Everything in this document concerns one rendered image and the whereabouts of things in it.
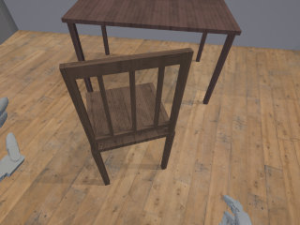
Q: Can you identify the chair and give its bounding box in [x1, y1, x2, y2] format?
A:
[59, 48, 194, 186]

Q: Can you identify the left robot hand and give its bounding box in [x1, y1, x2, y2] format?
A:
[0, 97, 25, 182]

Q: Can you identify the table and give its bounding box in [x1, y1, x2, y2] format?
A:
[61, 0, 242, 105]

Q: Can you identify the right robot hand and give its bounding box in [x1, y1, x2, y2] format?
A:
[218, 194, 253, 225]

